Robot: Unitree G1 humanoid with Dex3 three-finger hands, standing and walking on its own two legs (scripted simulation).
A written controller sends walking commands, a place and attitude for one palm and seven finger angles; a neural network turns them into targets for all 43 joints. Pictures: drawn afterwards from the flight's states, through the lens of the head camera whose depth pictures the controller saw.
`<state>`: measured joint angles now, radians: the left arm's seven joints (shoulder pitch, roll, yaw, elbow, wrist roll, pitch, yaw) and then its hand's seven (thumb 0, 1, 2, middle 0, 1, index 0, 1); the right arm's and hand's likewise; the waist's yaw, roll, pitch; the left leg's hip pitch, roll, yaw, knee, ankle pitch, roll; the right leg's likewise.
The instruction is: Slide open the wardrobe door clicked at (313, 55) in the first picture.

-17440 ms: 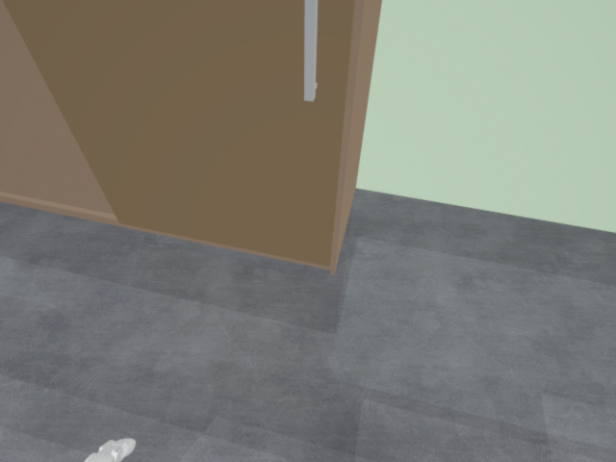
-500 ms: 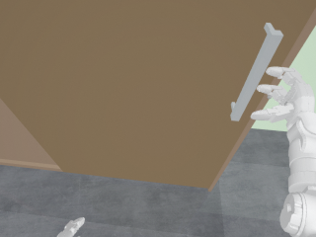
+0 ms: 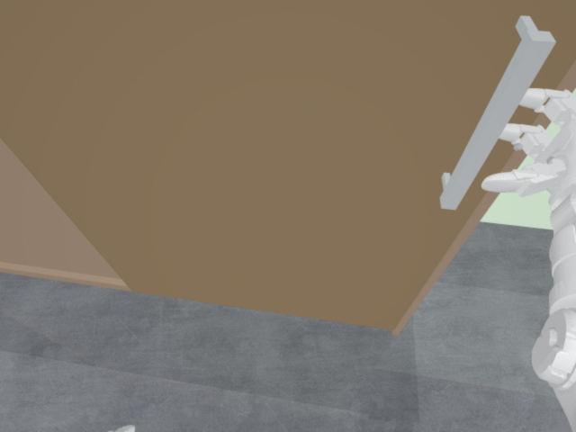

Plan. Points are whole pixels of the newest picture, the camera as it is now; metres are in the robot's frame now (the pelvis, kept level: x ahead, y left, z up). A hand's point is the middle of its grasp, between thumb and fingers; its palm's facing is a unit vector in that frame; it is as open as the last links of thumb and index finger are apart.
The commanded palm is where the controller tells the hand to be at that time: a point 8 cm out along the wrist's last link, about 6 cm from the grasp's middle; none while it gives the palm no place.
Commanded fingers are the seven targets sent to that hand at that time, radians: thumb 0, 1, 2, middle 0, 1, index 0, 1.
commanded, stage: slide the fingers in behind the handle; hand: right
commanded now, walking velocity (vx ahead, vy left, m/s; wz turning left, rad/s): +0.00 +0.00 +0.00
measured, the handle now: (480, 128) +0.52 -0.17 +0.16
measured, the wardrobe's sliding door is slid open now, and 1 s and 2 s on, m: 0.00 0.00 0.00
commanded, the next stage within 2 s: grip the handle and tug to test in 1.90 s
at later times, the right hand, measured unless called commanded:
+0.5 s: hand (516, 158) +0.46 -0.21 +0.16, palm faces -0.02 +1.00 +0.02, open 14.0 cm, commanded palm +0.43 -0.26 +0.17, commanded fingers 0.00 0.50 -0.30 0.30 1.20 0.30 1.20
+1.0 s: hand (485, 151) +0.47 -0.17 +0.16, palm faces +0.00 +1.00 +0.00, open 14.0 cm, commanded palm +0.44 -0.22 +0.17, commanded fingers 0.00 0.50 -0.30 0.30 1.20 0.30 1.20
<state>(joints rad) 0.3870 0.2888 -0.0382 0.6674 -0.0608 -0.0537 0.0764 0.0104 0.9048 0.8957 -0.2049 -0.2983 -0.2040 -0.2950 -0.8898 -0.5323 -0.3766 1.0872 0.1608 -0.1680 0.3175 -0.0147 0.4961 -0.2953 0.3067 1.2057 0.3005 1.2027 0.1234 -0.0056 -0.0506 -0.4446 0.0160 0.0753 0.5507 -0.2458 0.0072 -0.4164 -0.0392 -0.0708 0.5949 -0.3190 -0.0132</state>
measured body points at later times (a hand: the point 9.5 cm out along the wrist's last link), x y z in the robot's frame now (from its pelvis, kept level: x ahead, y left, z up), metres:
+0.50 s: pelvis +0.01 -0.01 +0.00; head +0.05 -0.02 +0.45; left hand +0.07 +0.25 -0.11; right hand +0.45 -0.26 +0.16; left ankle +0.01 +0.12 -0.73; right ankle -0.02 -0.11 -0.73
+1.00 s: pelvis +0.01 +0.00 +0.00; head +0.05 +0.00 +0.45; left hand +0.09 +0.26 -0.11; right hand +0.47 -0.23 +0.16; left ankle +0.01 +0.12 -0.73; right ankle -0.02 -0.11 -0.73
